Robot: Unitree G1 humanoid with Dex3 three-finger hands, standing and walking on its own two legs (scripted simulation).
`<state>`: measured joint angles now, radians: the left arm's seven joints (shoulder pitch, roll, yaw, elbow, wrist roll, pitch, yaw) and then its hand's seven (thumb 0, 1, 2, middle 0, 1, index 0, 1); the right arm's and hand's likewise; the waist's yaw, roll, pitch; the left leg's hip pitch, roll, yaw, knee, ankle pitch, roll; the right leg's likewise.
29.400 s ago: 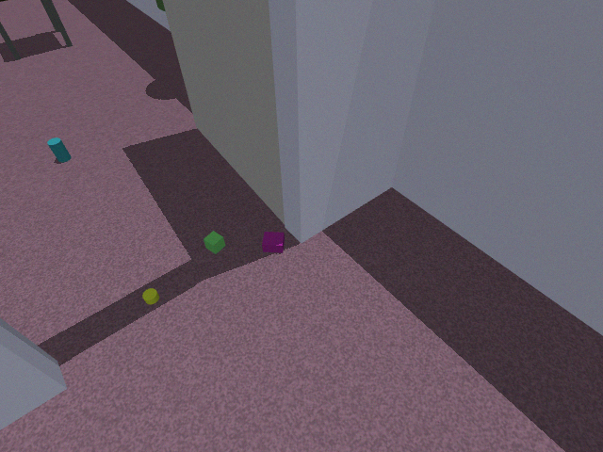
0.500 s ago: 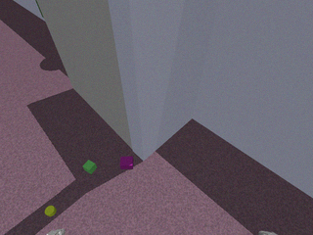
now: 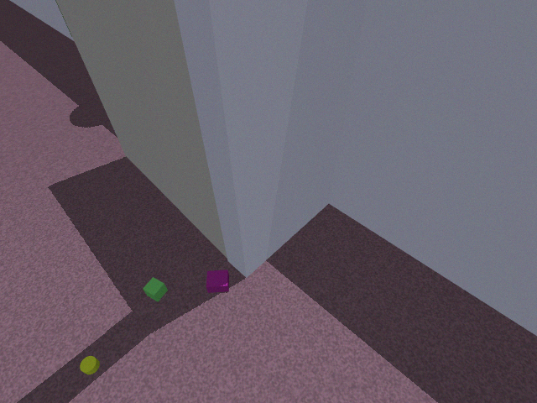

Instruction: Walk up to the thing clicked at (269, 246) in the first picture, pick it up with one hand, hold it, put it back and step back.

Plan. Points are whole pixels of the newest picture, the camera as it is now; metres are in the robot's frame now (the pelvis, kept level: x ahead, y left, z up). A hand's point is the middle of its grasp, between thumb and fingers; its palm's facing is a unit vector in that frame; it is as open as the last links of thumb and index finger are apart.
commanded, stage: stand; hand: left
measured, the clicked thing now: (218, 281) +0.72 +0.23 -0.76
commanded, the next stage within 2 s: walk up in 0.56 s
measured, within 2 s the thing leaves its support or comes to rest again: neither
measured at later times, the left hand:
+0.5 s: hand out of the picture +0.09 +0.25 -0.15, palm faces -0.04 -0.94 -0.35, open 7.4 cm
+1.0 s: hand out of the picture +0.11 +0.34 -0.18, palm faces +0.00 -0.94 -0.34, open 7.4 cm
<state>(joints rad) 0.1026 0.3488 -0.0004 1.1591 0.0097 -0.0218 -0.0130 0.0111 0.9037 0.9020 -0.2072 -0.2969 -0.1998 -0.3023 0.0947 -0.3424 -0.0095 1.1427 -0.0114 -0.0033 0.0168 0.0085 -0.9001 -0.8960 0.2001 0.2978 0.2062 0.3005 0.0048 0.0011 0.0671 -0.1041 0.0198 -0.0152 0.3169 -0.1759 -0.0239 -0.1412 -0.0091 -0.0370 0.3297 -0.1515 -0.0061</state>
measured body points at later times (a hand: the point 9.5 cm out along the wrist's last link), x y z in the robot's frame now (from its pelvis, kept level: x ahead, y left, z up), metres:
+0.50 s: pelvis +0.00 -0.01 +0.00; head +0.02 -0.01 +0.45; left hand +0.09 +0.30 -0.13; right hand +0.07 -0.31 -0.14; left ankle +0.00 +0.14 -0.75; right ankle +0.02 -0.11 -0.75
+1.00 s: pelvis +0.09 +0.06 -0.02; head +0.10 +0.09 +0.43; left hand +0.11 +0.39 -0.16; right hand +0.13 -0.27 -0.12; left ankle +0.13 +0.17 -0.75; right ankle +0.06 -0.08 -0.69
